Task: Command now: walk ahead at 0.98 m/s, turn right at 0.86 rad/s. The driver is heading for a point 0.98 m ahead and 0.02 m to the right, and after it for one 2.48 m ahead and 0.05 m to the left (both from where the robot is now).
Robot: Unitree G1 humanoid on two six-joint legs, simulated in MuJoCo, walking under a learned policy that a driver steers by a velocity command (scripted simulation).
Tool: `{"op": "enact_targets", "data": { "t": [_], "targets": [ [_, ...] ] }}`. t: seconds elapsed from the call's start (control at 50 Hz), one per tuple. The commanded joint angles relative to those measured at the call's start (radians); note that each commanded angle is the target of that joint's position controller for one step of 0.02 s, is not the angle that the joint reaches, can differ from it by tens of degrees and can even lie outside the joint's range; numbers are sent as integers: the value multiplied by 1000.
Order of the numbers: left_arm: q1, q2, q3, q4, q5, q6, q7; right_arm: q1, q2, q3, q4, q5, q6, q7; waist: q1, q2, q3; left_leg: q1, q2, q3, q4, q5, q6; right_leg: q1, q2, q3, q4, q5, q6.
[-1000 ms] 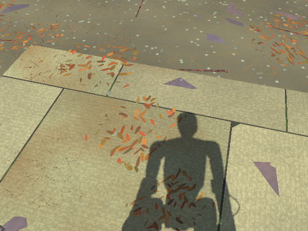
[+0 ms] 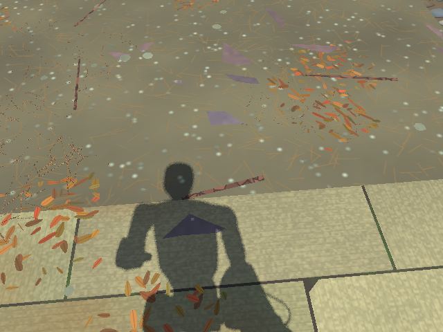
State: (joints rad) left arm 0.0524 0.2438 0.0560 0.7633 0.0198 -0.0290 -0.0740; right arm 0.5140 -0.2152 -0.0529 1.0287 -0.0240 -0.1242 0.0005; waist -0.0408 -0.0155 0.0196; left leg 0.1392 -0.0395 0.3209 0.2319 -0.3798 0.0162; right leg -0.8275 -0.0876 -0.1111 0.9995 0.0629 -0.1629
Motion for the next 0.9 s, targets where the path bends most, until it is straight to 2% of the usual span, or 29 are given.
{"op": "enact_targets", "data": {
  "t": [0.02,0.06,0.1,0.12,0.14,0.16,0.18,0.2,0.22,0.24,0.28,0.3,0.34,0.4,0.44,0.46,0.5,0.54,0.56,0.58,0.6,0.62,0.64,0.66,0.68,0.72,0.76,0.82,0.9],
  "targets": [
    [-78,6,-19,-77,1,-8,-15,-65,-121,-4,-77,2,-17,-26,68,40,150,-172,245,15,-90,987,-27,187,62,-97,-204,39,-34],
    [-13,49,-9,-58,-6,-6,-10,-46,-187,-18,-86,4,2,-51,114,91,68,-67,270,26,73,1383,-37,313,141,-150,-243,-16,-55],
    [269,122,22,8,-9,3,8,-121,-251,-38,-120,-5,31,-62,262,144,-69,-83,317,-7,430,1567,-15,588,185,-120,-241,-153,-94],
    [472,175,52,71,-7,3,26,-175,-260,-45,-148,-14,46,-53,342,121,-154,-193,320,-44,727,1431,12,816,193,-50,-302,-250,-127],
    [483,193,78,95,-21,3,47,-206,-225,-46,-154,-13,53,-30,331,5,-124,-392,180,-51,1112,688,26,947,152,55,-403,-317,-164],
    [376,245,84,89,-21,7,51,-238,-50,-2,-223,-32,37,-16,190,-190,-22,-773,37,-133,1442,-116,16,989,24,339,-322,-119,-198],
    [360,305,89,56,2,13,48,-238,-55,9,-355,1,7,-5,128,-190,-196,-1014,6,-344,1493,-97,-11,1168,-113,795,-569,-325,-376],
    [365,258,87,48,12,11,57,-282,-113,10,-357,-10,-22,-3,138,-31,-129,-1083,65,-402,1393,-42,-7,1107,-177,919,-769,-566,-337],
    [336,197,74,55,12,3,64,-302,-143,5,-348,-8,-28,0,94,81,-20,-1046,106,-406,1286,21,-11,953,-157,860,-812,-569,-287],
    [293,168,62,56,13,-11,71,-286,-130,9,-330,-21,-14,-2,37,139,18,-974,142,-394,1217,46,-20,823,-131,746,-806,-477,-242],
    [258,106,32,52,-2,-54,84,-225,-89,24,-293,-48,36,11,-24,170,48,-825,207,-383,1082,82,-45,599,-57,560,-825,-379,-186],
    [269,108,27,63,-7,-74,79,-251,-78,29,-300,-45,53,20,-23,159,73,-793,225,-361,1011,107,-53,526,-28,487,-841,-300,-167],
    [327,133,33,84,-10,-99,64,-374,-76,34,-341,-19,63,30,29,104,114,-803,231,-305,837,254,-31,518,26,335,-875,-40,-109],
    [410,103,20,109,-26,-118,47,-507,-50,49,-376,9,56,45,107,37,119,-743,188,-216,556,510,47,604,76,167,-894,275,13],
    [454,124,19,129,-19,-124,55,-570,-47,52,-386,20,49,53,139,16,112,-712,132,-183,426,604,89,722,44,126,-955,349,42],
    [428,143,17,123,-10,-125,61,-531,-71,44,-366,28,52,53,119,-1,67,-691,83,-180,408,603,105,816,37,84,-937,517,63],
    [441,168,15,133,1,-123,83,-530,-107,34,-366,17,44,53,95,-65,57,-676,25,-147,360,541,131,944,-20,41,-855,868,99],
    [400,197,22,126,32,-98,111,-381,-170,9,-317,13,52,47,-6,-114,-46,-543,-54,-140,352,442,147,1032,-56,14,-651,1065,125],
    [349,213,28,112,49,-82,123,-175,-210,-10,-253,15,58,45,-106,-127,-128,-378,-87,-146,374,396,161,1011,-69,2,-421,1152,131],
    [239,245,39,80,47,-68,128,74,-237,-32,-178,15,65,38,-249,-105,-192,-164,-52,-204,319,380,201,884,-49,-18,-69,1088,135],
    [154,199,29,53,44,-79,116,189,-271,-54,-139,16,79,26,-291,22,-189,31,32,-334,370,257,241,594,91,-12,371,332,117],
    [274,34,-13,-23,-1,-102,87,66,-323,-64,-155,-14,83,26,-54,369,-233,319,251,-863,334,294,430,64,223,112,725,-569,180],
    [254,74,-34,-58,-3,-122,84,-21,-276,-64,-194,-3,87,29,-75,195,-309,314,316,-1117,93,-4,478,-48,167,236,707,-485,145],
    [181,121,-32,-65,11,-134,76,-65,-211,-53,-205,3,86,24,-52,10,-171,127,298,-1059,5,-131,419,-27,99,252,584,-374,126],
    [154,123,-33,-71,24,-134,72,-100,-170,-43,-199,5,85,24,-1,-95,-67,-72,252,-967,-31,-90,357,39,59,225,470,-336,118],
    [149,97,-49,-97,63,-93,63,-111,-163,-32,-193,15,63,12,69,-102,28,-319,172,-854,-60,19,332,118,14,213,367,-354,155],
    [114,81,-62,-130,67,-58,58,-114,-183,-32,-199,23,40,15,88,-62,77,-488,105,-754,-96,80,320,169,-18,169,212,-350,186],
    [-82,73,-80,-215,41,-59,44,-72,-199,-41,-205,29,28,15,24,3,121,-573,36,-669,-119,338,278,247,-7,104,-108,-113,212],
    [-189,64,-88,-255,20,-65,44,25,-229,-58,-195,40,38,17,-74,74,42,-341,35,-680,-25,683,205,287,73,79,-348,60,191]
  ]
}}
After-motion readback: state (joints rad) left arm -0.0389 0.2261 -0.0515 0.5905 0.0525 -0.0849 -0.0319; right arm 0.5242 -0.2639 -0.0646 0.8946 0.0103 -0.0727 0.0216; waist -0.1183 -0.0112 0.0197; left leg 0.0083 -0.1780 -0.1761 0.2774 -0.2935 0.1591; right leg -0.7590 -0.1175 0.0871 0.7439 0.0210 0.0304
